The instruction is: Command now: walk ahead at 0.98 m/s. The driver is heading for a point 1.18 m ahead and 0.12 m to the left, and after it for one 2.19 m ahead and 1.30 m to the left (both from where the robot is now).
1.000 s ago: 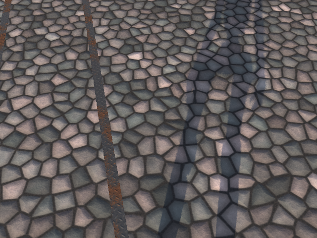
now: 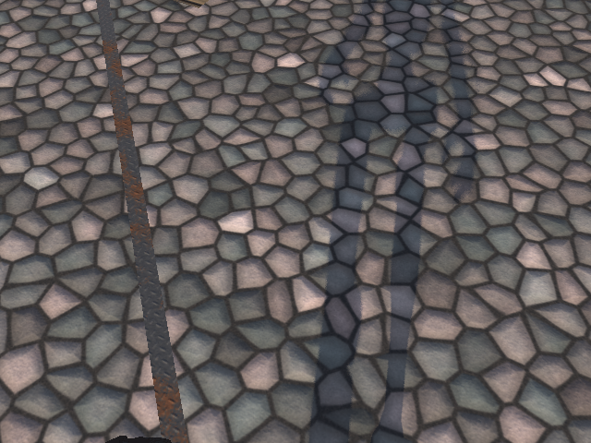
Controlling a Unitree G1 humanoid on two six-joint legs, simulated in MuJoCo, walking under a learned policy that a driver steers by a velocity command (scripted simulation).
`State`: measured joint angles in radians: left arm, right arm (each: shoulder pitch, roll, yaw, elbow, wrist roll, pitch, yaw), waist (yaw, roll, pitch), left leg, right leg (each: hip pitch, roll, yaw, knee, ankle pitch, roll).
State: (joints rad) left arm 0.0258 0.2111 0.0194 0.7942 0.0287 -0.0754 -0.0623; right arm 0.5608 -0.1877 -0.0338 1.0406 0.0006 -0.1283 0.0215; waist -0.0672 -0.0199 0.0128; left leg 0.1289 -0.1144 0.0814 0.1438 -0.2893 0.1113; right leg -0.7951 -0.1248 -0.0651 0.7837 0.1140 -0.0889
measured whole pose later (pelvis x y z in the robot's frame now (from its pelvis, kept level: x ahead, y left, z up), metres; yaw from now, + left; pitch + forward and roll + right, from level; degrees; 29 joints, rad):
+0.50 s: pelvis +0.48 -0.01 +0.00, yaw +0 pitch +1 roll -1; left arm 0.55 0.21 0.04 1.04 -0.01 -0.14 -0.02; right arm -0.02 -0.23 0.01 0.74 -0.03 -0.08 0.06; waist 0.09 0.02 0.04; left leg -0.75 0.11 0.07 0.65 0.15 0.10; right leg 0.21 0.10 -0.05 0.07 -0.30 -0.08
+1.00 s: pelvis +0.98 +0.02 -0.01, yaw +6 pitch +2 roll +0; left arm -0.09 0.22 -0.03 0.70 0.03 -0.09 -0.05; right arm 0.57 -0.21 -0.03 1.02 0.01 -0.12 0.02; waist -0.13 -0.01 0.04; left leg 0.22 -0.08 -0.05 0.11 -0.35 0.09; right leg -0.67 -0.07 -0.03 0.56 0.09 -0.05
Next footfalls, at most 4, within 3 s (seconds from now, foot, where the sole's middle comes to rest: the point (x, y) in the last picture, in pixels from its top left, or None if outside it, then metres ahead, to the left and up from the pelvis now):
0.14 right None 0.36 -0.08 -0.77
0.60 left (254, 318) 0.81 0.09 -0.77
1.06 right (305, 187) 1.27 -0.08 -0.77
1.52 left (206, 122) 1.60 0.23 -0.77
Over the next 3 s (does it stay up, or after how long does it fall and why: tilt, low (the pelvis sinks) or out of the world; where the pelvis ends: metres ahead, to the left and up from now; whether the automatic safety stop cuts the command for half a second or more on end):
stays up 2.16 1.15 0.00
